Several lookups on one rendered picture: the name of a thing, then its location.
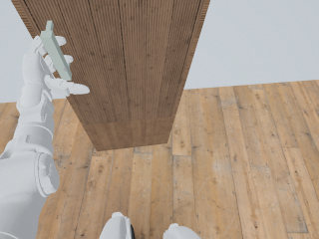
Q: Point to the handle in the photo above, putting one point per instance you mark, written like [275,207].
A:
[52,47]

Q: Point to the robot left shin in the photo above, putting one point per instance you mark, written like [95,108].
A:
[116,214]

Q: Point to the robot left hand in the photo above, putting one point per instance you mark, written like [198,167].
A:
[35,70]

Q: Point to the left robot upper arm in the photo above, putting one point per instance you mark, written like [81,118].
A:
[26,181]

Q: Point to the left robot forearm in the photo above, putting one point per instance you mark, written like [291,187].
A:
[35,128]

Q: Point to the cupboard door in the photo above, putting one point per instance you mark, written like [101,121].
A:
[131,54]

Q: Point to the robot right thigh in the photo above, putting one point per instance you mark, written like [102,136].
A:
[180,232]

